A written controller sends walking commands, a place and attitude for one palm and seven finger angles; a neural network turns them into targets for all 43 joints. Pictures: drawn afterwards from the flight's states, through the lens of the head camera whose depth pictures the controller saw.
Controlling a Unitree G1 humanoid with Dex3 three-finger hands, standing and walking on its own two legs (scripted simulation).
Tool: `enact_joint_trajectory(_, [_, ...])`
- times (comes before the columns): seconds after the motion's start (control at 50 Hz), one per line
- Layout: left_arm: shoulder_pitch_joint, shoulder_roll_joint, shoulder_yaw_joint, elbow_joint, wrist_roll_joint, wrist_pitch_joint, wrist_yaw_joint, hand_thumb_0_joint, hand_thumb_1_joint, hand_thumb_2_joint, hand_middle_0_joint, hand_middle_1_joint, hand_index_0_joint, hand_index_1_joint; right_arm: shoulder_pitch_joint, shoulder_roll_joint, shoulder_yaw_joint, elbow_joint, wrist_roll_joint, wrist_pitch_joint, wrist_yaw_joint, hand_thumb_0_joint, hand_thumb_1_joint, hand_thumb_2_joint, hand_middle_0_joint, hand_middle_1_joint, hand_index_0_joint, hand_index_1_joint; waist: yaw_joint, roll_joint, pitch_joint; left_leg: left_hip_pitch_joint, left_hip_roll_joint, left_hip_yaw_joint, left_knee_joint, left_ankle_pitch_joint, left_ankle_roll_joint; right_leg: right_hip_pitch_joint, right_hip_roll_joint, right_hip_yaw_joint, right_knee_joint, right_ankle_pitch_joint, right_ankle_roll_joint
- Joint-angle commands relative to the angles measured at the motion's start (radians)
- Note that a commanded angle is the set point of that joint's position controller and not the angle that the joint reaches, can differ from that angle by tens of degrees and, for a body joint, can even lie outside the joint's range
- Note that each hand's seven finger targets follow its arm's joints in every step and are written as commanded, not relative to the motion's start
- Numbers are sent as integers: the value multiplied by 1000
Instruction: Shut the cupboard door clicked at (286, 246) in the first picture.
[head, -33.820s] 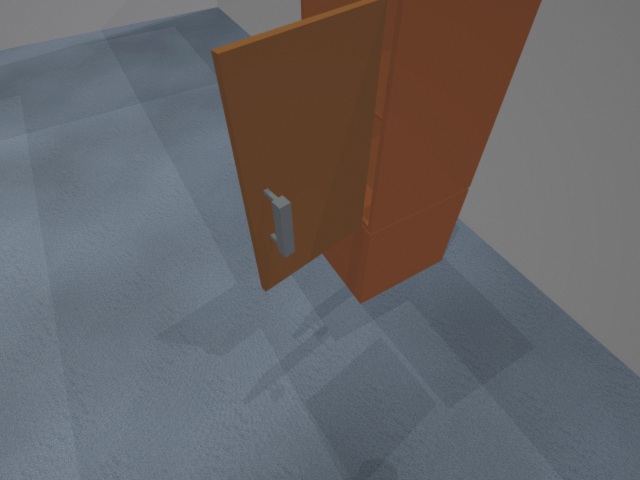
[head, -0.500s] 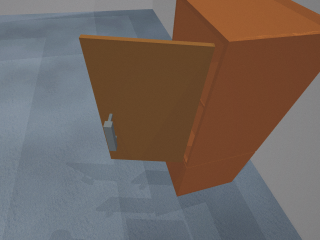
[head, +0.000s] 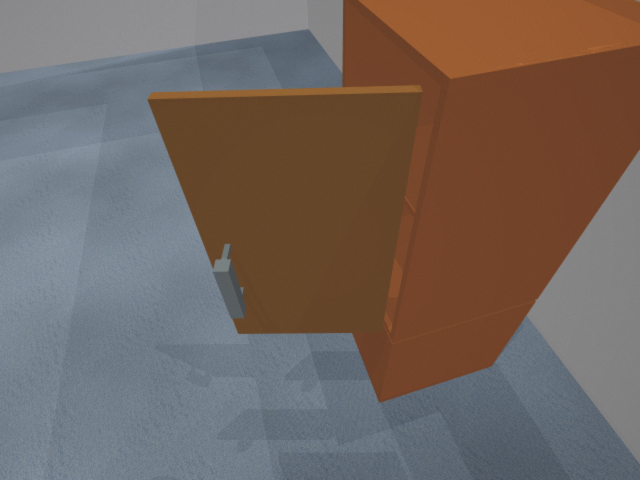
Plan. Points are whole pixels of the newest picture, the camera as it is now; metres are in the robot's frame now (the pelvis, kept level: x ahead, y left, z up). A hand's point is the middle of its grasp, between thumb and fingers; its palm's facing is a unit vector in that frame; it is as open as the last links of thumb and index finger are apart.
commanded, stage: look again from close up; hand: left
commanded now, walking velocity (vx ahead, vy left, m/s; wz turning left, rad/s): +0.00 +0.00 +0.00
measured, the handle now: (232, 281) +0.46 +0.20 -0.10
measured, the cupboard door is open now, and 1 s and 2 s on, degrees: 73 73 73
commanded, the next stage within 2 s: raise the hand and make a fist in 0.12 s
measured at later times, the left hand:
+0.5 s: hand (202, 437) +0.18 +0.16 -0.03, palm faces +0.11 -0.99 -0.03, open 6.8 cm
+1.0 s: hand (191, 477) +0.15 +0.18 -0.07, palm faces +0.04 -1.00 -0.03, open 4.4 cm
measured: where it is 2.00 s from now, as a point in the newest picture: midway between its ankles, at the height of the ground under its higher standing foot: outside the picture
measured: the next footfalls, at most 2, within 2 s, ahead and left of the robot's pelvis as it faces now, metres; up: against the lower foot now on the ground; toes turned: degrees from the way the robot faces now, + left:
none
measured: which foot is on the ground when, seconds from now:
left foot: down 0.00-1.00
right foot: down 0.00-1.00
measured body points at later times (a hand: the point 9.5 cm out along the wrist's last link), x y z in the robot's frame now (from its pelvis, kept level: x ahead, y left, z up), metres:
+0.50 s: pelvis -0.04 -0.03 -0.06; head +0.00 -0.03 +0.39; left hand +0.17 +0.22 -0.02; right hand +0.15 -0.29 -0.13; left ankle -0.04 +0.10 -0.74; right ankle -0.01 -0.13 -0.74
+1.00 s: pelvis -0.07 -0.02 -0.12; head +0.00 -0.01 +0.33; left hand +0.14 +0.23 -0.07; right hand +0.10 -0.22 -0.20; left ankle -0.04 +0.10 -0.74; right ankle -0.01 -0.13 -0.74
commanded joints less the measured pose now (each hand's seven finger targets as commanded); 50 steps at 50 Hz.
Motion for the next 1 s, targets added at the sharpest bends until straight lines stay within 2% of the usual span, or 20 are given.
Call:
enact_joint_trajectory(0.0, [38, 123, 22, -30, 2, -15, 5, 0, 900, 900, -200, -300, -200, -300, 42, -99, -20, -20, 4, -19, -7, 0, -900, -900, 200, 300, 200, 300, -3, -69, 35, -38, 115, -96, -95, 267, 8, 11, -61, 61, -59, 257, -62])
enact_joint_trajectory(0.18, [6, 145, 27, -39, 1, -13, 4, 0, 900, 900, -200, -300, -200, -300, 15, -106, -22, 6, 5, -16, -8, 0, -900, -900, 200, 300, 200, 300, 0, -49, 20, -17, 119, -81, -97, 284, 0, 35, -67, 64, -68, 306, -64])
enact_joint_trajectory(0.2, [117, 142, 32, -5, 8, -26, 45, 0, 900, 900, -200, -300, -200, -300, -66, -122, -35, -59, 19, -13, 0, 0, -900, -900, 200, 300, 200, 300, 39, -265, 5, -100, 147, -43, 138, 331, -28, 77, -126, 100, -70, 757, -26])
enact_joint_trajectory(0.22, [-827, 828, 531, -1567, -102, -338, 50, 0, 900, 900, -200, -300, -200, -300, 68, -321, -99, -298, 3, -203, -127, 0, -900, -900, 200, 300, 200, 300, -98, -71, -341, 267, 106, -8, 276, 551, -2, 49, -45, 46, 120, 582, -38])
enact_joint_trajectory(0.24, [-48, 201, 73, -1160, -110, -229, 48, 0, 900, 900, -218, -320, -218, -320, -71, -186, -34, -314, 69, -266, -119, 0, -900, -900, 200, 300, 200, 300, -34, 336, -490, 230, 63, -82, 127, 650, -15, -68, 27, -60, 271, 356, -33])
enact_joint_trajectory(0.26, [166, -30, 19, -1209, -189, -102, 40, 0, 900, 900, -237, -340, -237, -340, -106, -154, -31, -369, 45, -311, -80, 0, -900, -900, 200, 300, 200, 300, 24, 403, -417, 184, 75, -87, 71, 829, -53, -108, 25, -109, 230, 131, -40])
enact_joint_trajectory(0.28, [10, 42, 58, -1114, -156, -119, 52, 0, 900, 900, -255, -360, -255, -360, -62, -153, -58, -337, 53, -342, -53, 0, -900, -900, 200, 300, 200, 300, -55, 109, -159, -10, 81, -103, 94, 673, -54, -197, 19, -101, 167, 127, -29])
enact_joint_trajectory(0.3, [73, 28, 118, -1015, -167, -151, 27, 0, 900, 900, -273, -380, -273, -380, -63, -167, -97, -364, 41, -345, -43, 0, -900, -900, 200, 300, 200, 300, -37, -6, -27, -170, 55, -93, 156, 502, -51, -245, 18, -113, 116, 211, -32])
enact_joint_trajectory(0.32, [156, 76, 196, -924, -175, -211, -7, 0, 900, 900, -292, -400, -292, -400, -74, -178, -109, -384, 28, -341, -32, 0, -900, -900, 200, 300, 200, 300, -24, -145, -16, -294, 34, -86, 218, 357, -43, -282, 9, -113, 145, 256, -31])
enact_joint_trajectory(0.34, [227, 46, 213, -852, -193, -293, -56, 0, 900, 900, -310, -420, -310, -420, -91, -172, -109, -412, 17, -339, -22, 0, -900, -900, 200, 300, 200, 300, -10, -272, -29, -396, 16, -79, 281, 274, -38, -330, 11, -112, 204, 261, -24])
enact_joint_trajectory(0.38, [328, -5, 223, -784, -241, -475, -186, 0, 900, 900, -347, -460, -347, -460, -107, -157, -118, -461, 12, -343, 3, 0, -900, -900, 200, 300, 200, 300, 42, -310, -112, -532, -9, -53, 390, 183, -55, -360, 0, -73, 330, 263, -26])
enact_joint_trajectory(0.44, [255, 85, 269, -834, -286, -731, -393, 0, 900, 900, -402, -520, -402, -520, -146, -167, -127, -537, 11, -350, 25, 0, -900, -900, 200, 300, 200, 300, 56, -205, -245, -723, -23, -34, 569, 64, -56, -435, -17, 29, 472, 173, -33])
enact_joint_trajectory(0.46, [251, 149, 326, -836, -298, -740, -433, 0, 900, 900, -420, -540, -420, -540, -136, -169, -132, -566, 18, -342, 26, 0, -900, -900, 200, 300, 200, 300, 74, -134, -293, -757, -22, -24, 609, 52, -48, -423, -28, 79, 490, 140, -43])
enact_joint_trajectory(0.5, [188, 169, 321, -947, -341, -680, -473, 0, 900, 900, -457, -580, -457, -580, -180, -176, -127, -660, 36, -327, 15, 0, -900, -900, 200, 300, 200, 300, 77, -61, -359, -802, -31, 2, 644, -35, -30, -437, -30, 127, 456, -71, -40])
enact_joint_trajectory(0.52, [131, 170, 313, -993, -357, -645, -471, 0, 900, 900, -475, -600, -475, -600, -191, -175, -123, -693, 46, -322, 5, 0, -900, -900, 200, 300, 200, 300, 66, -86, -347, -830, -31, -1, 654, -110, -23, -481, -24, 144, 419, -246, -37])
enact_joint_trajectory(0.58, [-35, 209, 302, -1251, -366, -605, -411, 0, 900, 900, -530, -660, -530, -660, -153, -181, -112, -731, 44, -310, -23, 0, -900, -900, 200, 300, 200, 300, 23, -29, -371, -835, -2, -30, 696, -162, -2, -558, -2, 140, 413, -412, -38])
enact_joint_trajectory(0.66, [-115, 200, 220, -1423, -312, -611, -339, 0, 900, 900, -603, -740, -603, -740, -116, -183, -88, -706, 33, -306, -50, 0, -900, -900, 200, 300, 200, 300, -35, 17, -370, -803, 21, -66, 712, -156, 11, -646, 29, 70, 472, -342, -47])
enact_joint_trajectory(0.72, [-30, 168, 181, -1340, -294, -556, -343, 0, 900, 900, -658, -800, -658, -800, -108, -184, -79, -685, 37, -301, -57, 0, -900, -900, 200, 300, 200, 300, -40, 16, -349, -828, 21, -81, 707, -174, 6, -675, 36, 32, 492, -327, -44])
enact_joint_trajectory(0.86, [108, 204, 271, -1277, -310, -383, -315, 0, 900, 900, -787, -940, -787, -940, -142, -162, -68, -704, 48, -271, -52, 0, -900, -900, 200, 300, 200, 300, 35, -27, -407, -844, 14, -93, 642, -151, -4, -581, 33, -2, 493, -312, -45])
enact_joint_trajectory(0.98, [99, 160, 235, -1316, -297, -454, -253, 0, 900, 900, -897, -1060, -897, -1060, -125, -165, -66, -705, 29, -268, -39, 0, -900, -900, 200, 300, 200, 300, 14, -56, -383, -833, 18, -110, 621, -143, -9, -640, 37, -57, 545, -260, -47])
